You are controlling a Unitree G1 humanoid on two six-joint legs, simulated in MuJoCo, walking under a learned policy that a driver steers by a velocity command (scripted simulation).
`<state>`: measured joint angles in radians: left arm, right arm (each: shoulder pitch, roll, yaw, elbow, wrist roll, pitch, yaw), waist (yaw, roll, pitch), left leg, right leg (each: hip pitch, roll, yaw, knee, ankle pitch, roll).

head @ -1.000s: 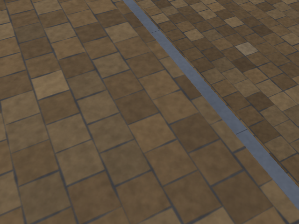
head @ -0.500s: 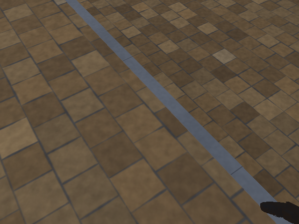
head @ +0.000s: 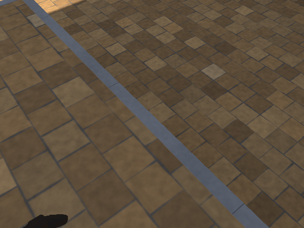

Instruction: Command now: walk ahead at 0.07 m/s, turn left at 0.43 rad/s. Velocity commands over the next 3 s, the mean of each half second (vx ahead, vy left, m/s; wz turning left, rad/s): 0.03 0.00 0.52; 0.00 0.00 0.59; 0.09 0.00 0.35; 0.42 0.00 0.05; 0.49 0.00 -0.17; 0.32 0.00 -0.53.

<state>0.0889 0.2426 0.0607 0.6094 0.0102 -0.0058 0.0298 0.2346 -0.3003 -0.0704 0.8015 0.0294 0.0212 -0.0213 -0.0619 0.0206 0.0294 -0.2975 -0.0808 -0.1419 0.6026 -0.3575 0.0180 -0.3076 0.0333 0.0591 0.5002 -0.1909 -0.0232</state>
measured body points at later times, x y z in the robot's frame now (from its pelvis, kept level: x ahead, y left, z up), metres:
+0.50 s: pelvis +0.01 +0.05 +0.00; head +0.04 +0.09 +0.45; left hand +0.08 +0.37 -0.11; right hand +0.24 -0.18 -0.07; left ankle +0.00 +0.14 -0.73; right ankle +0.03 -0.11 -0.66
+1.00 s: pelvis +0.03 +0.02 +0.00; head +0.06 +0.03 +0.45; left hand +0.00 +0.34 -0.08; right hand +0.33 -0.14 -0.09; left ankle -0.05 +0.12 -0.67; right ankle +0.10 -0.07 -0.73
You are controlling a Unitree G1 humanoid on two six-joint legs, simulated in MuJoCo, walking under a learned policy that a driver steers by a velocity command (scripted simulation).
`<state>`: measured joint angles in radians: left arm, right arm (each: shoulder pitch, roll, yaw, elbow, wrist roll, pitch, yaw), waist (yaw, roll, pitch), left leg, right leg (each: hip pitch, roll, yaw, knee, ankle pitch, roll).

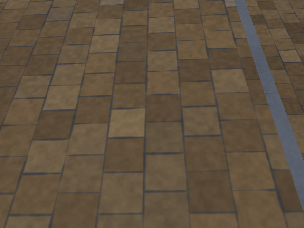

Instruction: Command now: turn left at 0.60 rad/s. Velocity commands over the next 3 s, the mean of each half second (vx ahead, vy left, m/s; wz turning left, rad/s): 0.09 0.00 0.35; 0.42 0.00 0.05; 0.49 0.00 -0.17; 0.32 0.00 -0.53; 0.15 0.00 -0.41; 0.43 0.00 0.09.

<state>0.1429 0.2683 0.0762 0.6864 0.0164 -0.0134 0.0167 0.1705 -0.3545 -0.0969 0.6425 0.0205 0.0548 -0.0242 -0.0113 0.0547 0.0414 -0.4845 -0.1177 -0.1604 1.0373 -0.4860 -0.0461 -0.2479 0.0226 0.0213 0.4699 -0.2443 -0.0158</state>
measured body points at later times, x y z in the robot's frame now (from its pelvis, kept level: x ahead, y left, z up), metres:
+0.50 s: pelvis +0.02 +0.06 +0.01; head +0.03 +0.08 +0.46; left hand +0.10 +0.36 -0.10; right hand +0.16 -0.20 -0.08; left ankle -0.02 +0.15 -0.74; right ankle +0.06 -0.10 -0.67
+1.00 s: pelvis +0.23 +0.01 +0.01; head +0.26 +0.00 +0.46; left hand +0.27 +0.30 -0.10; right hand +0.39 -0.24 -0.11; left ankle +0.22 +0.18 -0.66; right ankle +0.24 -0.07 -0.74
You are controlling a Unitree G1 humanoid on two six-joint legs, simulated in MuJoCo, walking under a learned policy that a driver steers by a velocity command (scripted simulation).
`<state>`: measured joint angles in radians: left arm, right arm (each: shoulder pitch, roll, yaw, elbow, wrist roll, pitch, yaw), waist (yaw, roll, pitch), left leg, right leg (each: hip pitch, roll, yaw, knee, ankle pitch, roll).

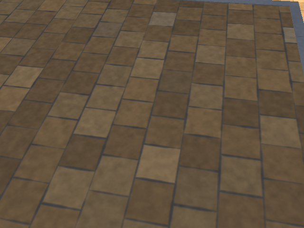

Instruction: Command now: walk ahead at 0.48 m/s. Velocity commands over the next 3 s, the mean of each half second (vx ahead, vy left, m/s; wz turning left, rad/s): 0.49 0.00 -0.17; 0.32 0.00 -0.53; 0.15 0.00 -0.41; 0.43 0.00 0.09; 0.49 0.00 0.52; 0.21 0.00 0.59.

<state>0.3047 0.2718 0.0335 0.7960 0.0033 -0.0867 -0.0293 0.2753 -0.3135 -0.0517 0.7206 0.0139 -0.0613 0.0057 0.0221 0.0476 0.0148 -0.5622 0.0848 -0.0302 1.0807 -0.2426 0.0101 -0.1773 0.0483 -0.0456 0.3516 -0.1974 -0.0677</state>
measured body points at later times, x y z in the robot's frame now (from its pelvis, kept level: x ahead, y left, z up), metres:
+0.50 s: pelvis +0.29 +0.04 -0.01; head +0.32 +0.05 +0.44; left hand +0.40 +0.32 -0.13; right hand +0.38 -0.24 -0.11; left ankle +0.33 +0.14 -0.75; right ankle +0.24 -0.10 -0.66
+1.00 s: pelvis +0.50 -0.05 -0.01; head +0.55 -0.09 +0.43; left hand +0.75 +0.15 -0.10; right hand +0.54 -0.37 -0.13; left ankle +0.54 +0.12 -0.66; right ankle +0.56 -0.14 -0.75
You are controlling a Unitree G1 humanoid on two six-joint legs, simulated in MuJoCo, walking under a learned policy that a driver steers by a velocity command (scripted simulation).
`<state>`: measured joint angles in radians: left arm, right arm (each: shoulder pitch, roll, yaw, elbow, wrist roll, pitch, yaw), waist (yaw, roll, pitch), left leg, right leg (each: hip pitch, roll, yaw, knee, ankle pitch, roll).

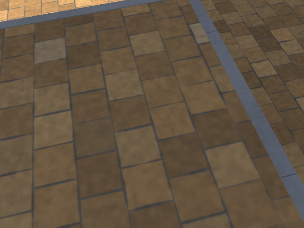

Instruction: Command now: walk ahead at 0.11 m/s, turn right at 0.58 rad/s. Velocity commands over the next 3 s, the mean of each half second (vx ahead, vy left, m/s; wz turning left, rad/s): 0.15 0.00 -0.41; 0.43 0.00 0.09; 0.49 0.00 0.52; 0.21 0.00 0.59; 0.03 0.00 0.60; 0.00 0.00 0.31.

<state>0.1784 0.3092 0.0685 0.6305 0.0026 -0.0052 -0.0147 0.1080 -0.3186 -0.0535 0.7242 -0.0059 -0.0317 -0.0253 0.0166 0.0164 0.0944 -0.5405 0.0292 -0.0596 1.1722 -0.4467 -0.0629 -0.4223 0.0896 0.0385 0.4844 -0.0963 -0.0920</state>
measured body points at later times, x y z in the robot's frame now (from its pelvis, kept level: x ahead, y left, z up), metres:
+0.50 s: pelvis +0.11 +0.04 +0.01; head +0.12 +0.06 +0.46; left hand +0.33 +0.26 -0.08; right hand +0.11 -0.25 -0.09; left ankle +0.11 +0.17 -0.73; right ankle +0.10 -0.09 -0.67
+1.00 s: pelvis +0.28 -0.05 +0.01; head +0.30 -0.06 +0.46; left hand +0.35 +0.22 -0.11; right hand +0.41 -0.33 -0.10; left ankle +0.45 +0.10 -0.67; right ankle +0.18 -0.13 -0.73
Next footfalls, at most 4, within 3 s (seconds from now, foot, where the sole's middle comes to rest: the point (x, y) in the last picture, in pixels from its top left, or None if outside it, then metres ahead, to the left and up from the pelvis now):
0.32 left None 0.15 0.16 -0.77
0.70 right None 0.22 -0.13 -0.77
1.20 left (157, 185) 0.58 0.05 -0.77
1.66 right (188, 127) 0.88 -0.10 -0.77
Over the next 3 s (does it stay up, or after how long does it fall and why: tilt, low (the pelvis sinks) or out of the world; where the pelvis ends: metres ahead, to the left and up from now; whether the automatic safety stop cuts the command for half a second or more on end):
stays up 0.73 0.02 0.00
